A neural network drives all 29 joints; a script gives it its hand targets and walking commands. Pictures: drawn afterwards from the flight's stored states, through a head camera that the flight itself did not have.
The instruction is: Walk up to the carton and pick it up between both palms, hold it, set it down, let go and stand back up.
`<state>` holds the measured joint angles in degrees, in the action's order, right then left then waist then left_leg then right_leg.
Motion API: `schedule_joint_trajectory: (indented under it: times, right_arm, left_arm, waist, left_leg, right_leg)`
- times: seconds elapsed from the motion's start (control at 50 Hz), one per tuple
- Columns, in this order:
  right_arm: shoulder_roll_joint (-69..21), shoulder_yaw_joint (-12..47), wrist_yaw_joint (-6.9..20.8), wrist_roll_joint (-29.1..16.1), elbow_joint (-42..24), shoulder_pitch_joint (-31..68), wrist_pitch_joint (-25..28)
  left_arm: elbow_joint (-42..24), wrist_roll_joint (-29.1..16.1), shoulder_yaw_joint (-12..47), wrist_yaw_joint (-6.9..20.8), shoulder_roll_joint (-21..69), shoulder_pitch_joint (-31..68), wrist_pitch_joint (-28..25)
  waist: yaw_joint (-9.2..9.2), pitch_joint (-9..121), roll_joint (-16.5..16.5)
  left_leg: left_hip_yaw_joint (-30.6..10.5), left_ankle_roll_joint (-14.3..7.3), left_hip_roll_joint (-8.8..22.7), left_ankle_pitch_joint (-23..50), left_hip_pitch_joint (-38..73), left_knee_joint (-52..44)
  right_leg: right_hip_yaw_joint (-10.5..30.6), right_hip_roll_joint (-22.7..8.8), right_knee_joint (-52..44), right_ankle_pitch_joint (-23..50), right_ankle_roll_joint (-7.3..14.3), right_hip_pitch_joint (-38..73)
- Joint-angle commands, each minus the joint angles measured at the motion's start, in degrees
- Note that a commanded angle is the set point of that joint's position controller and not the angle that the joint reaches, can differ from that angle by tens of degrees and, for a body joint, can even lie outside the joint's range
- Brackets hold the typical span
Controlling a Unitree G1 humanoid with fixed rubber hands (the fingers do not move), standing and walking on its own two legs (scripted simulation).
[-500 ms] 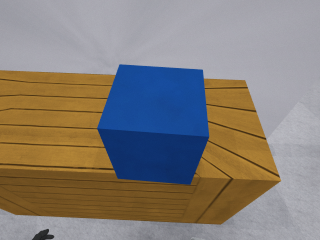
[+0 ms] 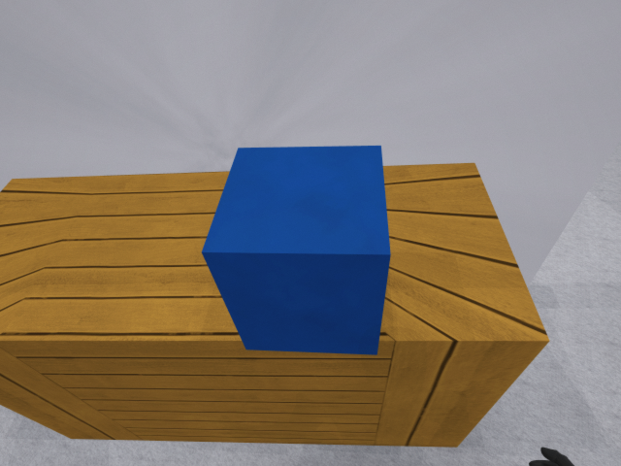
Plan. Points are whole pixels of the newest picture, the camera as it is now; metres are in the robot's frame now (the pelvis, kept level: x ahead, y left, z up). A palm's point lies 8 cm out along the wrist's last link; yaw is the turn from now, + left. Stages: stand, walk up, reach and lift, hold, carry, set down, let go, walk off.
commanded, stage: walk up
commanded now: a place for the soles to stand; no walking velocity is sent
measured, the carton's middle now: (309, 254) +0.42 +0.03 +0.03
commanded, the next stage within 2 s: none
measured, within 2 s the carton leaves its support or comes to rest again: neither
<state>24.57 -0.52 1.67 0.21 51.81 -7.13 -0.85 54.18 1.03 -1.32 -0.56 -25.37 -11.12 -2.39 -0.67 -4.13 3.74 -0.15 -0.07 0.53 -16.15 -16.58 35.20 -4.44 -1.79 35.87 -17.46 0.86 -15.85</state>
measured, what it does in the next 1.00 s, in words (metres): stands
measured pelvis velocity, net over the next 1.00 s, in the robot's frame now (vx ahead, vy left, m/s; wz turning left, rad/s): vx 0.02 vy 0.04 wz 0.10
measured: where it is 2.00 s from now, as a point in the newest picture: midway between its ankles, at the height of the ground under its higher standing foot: outside the picture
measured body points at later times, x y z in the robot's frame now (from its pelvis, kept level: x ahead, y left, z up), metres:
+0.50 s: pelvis +0.02 +0.00 +0.01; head +0.04 +0.00 +0.46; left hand +0.13 +0.33 -0.09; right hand +0.12 -0.32 -0.10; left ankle +0.03 +0.13 -0.73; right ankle +0.02 -0.11 -0.73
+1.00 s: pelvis +0.02 +0.04 +0.00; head +0.05 +0.05 +0.45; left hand +0.09 +0.40 -0.10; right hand +0.13 -0.30 -0.10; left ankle +0.03 +0.16 -0.73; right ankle +0.02 -0.11 -0.72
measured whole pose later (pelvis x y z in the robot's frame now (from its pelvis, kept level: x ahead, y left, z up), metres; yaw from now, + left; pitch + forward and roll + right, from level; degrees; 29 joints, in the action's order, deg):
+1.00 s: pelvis +0.02 +0.04 +0.00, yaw +6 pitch -2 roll -1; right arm 26.8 -3.3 3.8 2.7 55.5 -8.3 -2.5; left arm 56.9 0.5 -3.2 -2.4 -27.0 -6.4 -1.6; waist 1.0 -5.7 0.1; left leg 0.7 -1.1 0.5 -12.9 -15.8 33.6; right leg -7.2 -6.6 35.0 -18.0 -1.4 -13.2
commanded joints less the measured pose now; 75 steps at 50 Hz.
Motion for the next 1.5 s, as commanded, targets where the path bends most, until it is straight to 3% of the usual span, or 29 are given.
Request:
schedule_joint_trajectory:
  times: [0.0,0.06,0.14,0.28,0.32,0.36,0.44,0.52,0.54,0.58,0.66,0.7,0.72,0.8,0.82,0.86,0.88,0.9,0.94,1.0,1.06,1.08,1.2,1.24,1.28,1.34,1.38,1.42,1.48]
  right_arm:
    - [10.78,-2.97,0.29,0.28,-1.52,0.20,0.47]
    - [9.29,-3.31,0.14,0.99,0.07,-1.31,0.31]
    - [11.17,-2.43,0.21,0.71,1.33,1.43,1.54]
    - [11.69,-1.72,-0.38,0.89,2.57,1.22,1.90]
    - [10.65,-1.55,-0.16,-0.06,2.69,0.74,1.72]
    - [11.00,-1.36,-0.53,0.30,2.66,1.10,1.72]
    - [8.62,-1.79,-0.69,-0.09,3.61,1.89,1.54]
    - [8.67,-2.03,-0.81,0.22,3.91,2.70,1.06]
    - [9.52,-2.07,-0.72,-0.38,3.60,2.42,0.92]
    - [9.19,-2.00,-0.82,0.20,3.74,3.21,0.77]
    - [9.13,-1.71,-0.73,0.50,5.27,2.05,0.65]
    - [12.25,-3.39,0.35,1.95,3.75,3.46,-0.68]
    - [10.80,-3.23,0.58,1.78,2.51,4.68,-1.29]
    - [10.24,-3.68,1.50,2.51,0.98,2.21,-2.10]
    - [10.50,-3.89,1.96,2.64,1.46,1.69,-2.04]
    - [9.39,-4.51,2.16,2.59,0.76,-2.76,-1.51]
    - [10.37,-4.82,2.19,2.52,1.30,-3.72,-1.25]
    - [12.70,-5.40,1.94,2.37,0.94,-2.56,-0.68]
    - [12.73,-4.26,0.63,2.02,1.73,-1.65,0.23]
    - [13.88,-5.19,0.19,2.44,-0.59,0.96,-0.44]
    - [13.16,-4.93,-0.74,1.75,-0.88,-0.19,0.63]
    - [12.89,-4.34,-1.15,1.23,-1.30,-1.41,0.89]
    - [11.35,-3.87,-1.28,0.21,-2.34,4.00,0.89]
    - [7.29,-1.79,-0.99,-1.26,-2.85,2.20,1.10]
    - [7.69,-2.61,-1.00,-0.03,-1.73,4.02,0.49]
    - [8.46,-3.17,-0.42,0.54,0.66,0.52,1.12]
    - [9.85,-3.18,-0.27,0.76,2.04,2.30,1.64]
    - [9.61,-3.05,-0.68,0.09,1.09,3.63,2.07]
    - [8.84,-2.21,-0.57,0.34,2.63,3.76,2.29]
  left_arm:
    - [-2.99,0.10,-2.58,-0.41,-13.45,4.07,-1.11]
    - [-2.91,0.13,-2.43,-0.38,-11.97,6.82,-0.94]
    - [-1.73,-0.77,-1.86,-0.02,-9.22,5.24,-0.83]
    - [0.19,-1.02,-1.87,0.13,-9.85,6.95,-0.44]
    - [-0.21,-0.95,-1.88,-0.11,-11.02,7.05,-0.23]
    - [0.21,-1.02,-1.94,0.16,-9.27,7.04,0.10]
    - [1.77,-0.68,-1.77,0.08,-9.66,7.10,-0.35]
    - [2.42,-0.72,-1.54,-0.07,-10.65,8.04,-0.52]
    - [1.72,-0.74,-1.97,-0.04,-11.73,8.94,-0.32]
    - [1.61,-0.79,-1.76,-0.17,-9.54,7.38,-0.45]
    - [2.92,-0.71,-1.44,0.07,-9.69,8.89,-0.22]
    - [3.48,-1.08,-3.32,-1.15,-13.38,4.07,-0.29]
    - [2.82,-0.81,-3.89,-1.50,-14.57,2.75,-0.35]
    - [1.36,0.23,-5.80,-2.18,-16.11,6.24,-0.94]
    - [0.18,0.33,-5.16,-2.29,-15.37,6.71,-0.88]
    - [-0.53,0.01,-5.08,-2.21,-14.27,7.45,-0.67]
    - [-0.78,-0.20,-3.52,-2.23,-11.96,8.54,-0.49]
    - [-1.57,-1.06,-3.49,-2.32,-10.59,7.64,-0.12]
    - [-1.84,-1.54,-1.62,-1.65,-6.62,8.16,1.12]
    - [0.42,-0.85,-2.27,-1.32,-10.48,4.67,1.99]
    - [-0.01,-1.26,-2.53,-0.90,-10.33,3.27,1.70]
    - [-0.84,-1.74,-2.27,-1.13,-9.24,4.35,1.31]
    - [2.38,0.22,-2.27,-1.17,-6.82,-2.44,0.13]
    - [1.43,0.80,-3.67,-1.34,-11.83,-2.33,-1.37]
    - [0.32,0.48,-3.33,-1.26,-14.89,2.67,-1.34]
    - [-0.89,-0.38,-2.26,-0.63,-11.45,5.43,-0.82]
    - [-1.36,-1.08,-1.87,-0.51,-8.48,5.87,-1.29]
    - [0.12,-1.53,-1.28,-0.39,-8.31,2.40,-1.18]
    - [-0.35,-0.75,-1.81,0.00,-8.42,6.60,-0.29]
  waist:
    - [1.35,6.15,-8.24]
    - [1.80,3.20,-10.04]
    - [-0.69,3.47,-0.95]
    - [0.13,4.51,1.59]
    - [0.08,3.94,-1.69]
    - [-0.15,5.92,2.84]
    - [0.17,9.20,-4.11]
    - [0.67,7.69,-3.68]
    - [1.66,6.96,-9.22]
    - [0.63,7.61,-4.37]
    - [0.73,6.12,-6.99]
    - [-0.57,1.48,-4.39]
    - [-0.47,2.15,-9.25]
    - [1.09,2.63,-12.75]
    - [1.06,3.30,-8.98]
    - [3.92,4.33,-10.46]
    - [3.59,5.79,-4.31]
    - [3.29,6.30,5.00]
    - [2.88,6.46,7.02]
    - [3.20,2.35,7.01]
    - [2.56,4.98,2.92]
    - [2.10,5.51,7.06]
    - [-1.31,5.53,0.34]
    - [-1.24,10.15,-10.80]
    - [0.33,5.12,-12.53]
    - [2.86,1.97,-12.96]
    - [2.01,5.59,-7.13]
    - [0.01,8.95,-7.47]
    - [1.39,5.58,-7.75]
  left_leg:
    - [-2.53,-2.69,2.29,-2.18,2.51,-4.24]
    - [-5.20,-2.91,3.19,-4.73,1.89,-8.64]
    - [-11.24,-4.48,6.94,-1.43,-2.23,-15.11]
    - [-8.30,-3.27,6.51,8.32,-1.79,-14.19]
    - [-10.07,-3.51,6.96,6.38,-1.71,-15.89]
    - [-8.91,-3.82,7.00,5.42,0.11,-17.09]
    - [-6.17,-2.67,5.43,13.62,5.87,-11.87]
    - [-5.06,-2.20,4.78,13.57,6.60,-11.75]
    - [-5.46,-2.03,4.17,13.96,5.89,-10.19]
    - [-3.75,-2.21,4.54,14.54,7.00,-10.75]
    - [-5.10,-1.73,4.56,13.95,5.81,-12.73]
    - [-4.25,-2.34,2.86,13.06,2.00,-9.09]
    - [-2.78,-2.43,2.69,8.31,0.27,-7.16]
    - [-3.96,-1.62,3.85,-10.77,-5.28,3.49]
    - [-2.19,-1.56,2.76,-12.46,-4.11,4.09]
    - [-2.61,-2.49,3.66,-3.56,2.51,-3.89]
    - [-5.59,-3.50,4.22,8.67,7.05,-8.48]
    - [-12.26,-5.96,9.05,20.56,7.35,-14.19]
    - [-19.14,-11.20,14.27,19.11,13.43,-17.52]
    - [-15.08,-12.21,14.05,-4.85,2.05,-20.26]
    - [-14.02,-10.36,12.27,8.04,10.16,-15.47]
    - [-12.63,-10.07,12.53,13.02,9.46,-14.22]
    - [-6.31,-8.11,12.19,16.06,3.64,-7.53]
    - [-0.94,-1.97,5.95,10.54,-1.98,1.31]
    - [0.70,0.27,2.30,-11.36,-2.77,2.46]
    - [-1.27,-1.38,3.63,-5.26,8.36,-9.25]
    - [-1.98,-1.97,5.60,10.40,12.61,-10.69]
    - [-2.61,-1.95,6.68,13.39,14.51,-9.86]
    - [-2.05,-2.03,7.02,10.51,10.02,-10.97]
  right_leg:
    - [12.89,-10.37,-14.87,-0.93,3.93,1.02]
    - [11.95,-9.88,-15.43,-9.79,3.27,-2.04]
    - [5.48,-4.57,-9.92,-0.97,1.33,4.73]
    - [5.06,-5.47,-10.82,8.77,0.94,9.22]
    - [4.96,-5.02,-11.05,8.57,1.04,9.49]
    - [4.88,-5.49,-11.19,7.24,1.04,8.85]
    - [6.58,-7.82,-14.16,14.38,1.19,9.48]
    - [7.20,-9.25,-16.78,13.40,2.05,8.17]
    - [6.95,-8.94,-17.58,16.59,1.26,8.39]
    - [6.13,-9.06,-17.14,17.62,1.75,8.61]
    - [4.40,-8.87,-16.66,13.49,1.01,8.82]
    - [7.16,-11.18,-17.01,11.44,2.57,6.25]
    - [7.38,-12.13,-17.59,11.96,3.25,8.06]
    - [14.04,-21.88,-18.90,16.67,11.35,9.07]
    - [14.37,-22.70,-18.97,16.26,11.69,8.16]
    - [7.09,-17.20,-10.85,17.34,8.41,3.62]
    - [2.55,-11.76,-5.50,17.64,4.03,1.67]
    - [-2.09,-4.80,2.95,12.55,0.10,0.07]
    - [-1.38,1.22,7.44,-13.12,-1.09,-7.09]
    - [2.50,-0.73,12.97,-16.57,0.02,-3.86]
    - [7.54,0.54,10.98,-13.22,0.94,-6.37]
    - [8.15,0.10,9.37,-11.14,1.43,-6.06]
    - [2.67,0.82,-13.60,7.01,1.52,8.73]
    - [17.93,-9.40,-15.50,22.22,4.54,16.87]
    - [24.83,-16.84,-15.92,18.91,12.15,10.25]
    - [13.90,-10.66,-14.06,17.26,6.78,1.38]
    - [10.15,-6.16,-11.69,21.04,2.37,1.72]
    - [8.69,-4.51,-10.36,21.05,1.06,2.31]
    - [8.35,-4.62,-12.29,15.74,1.83,4.24]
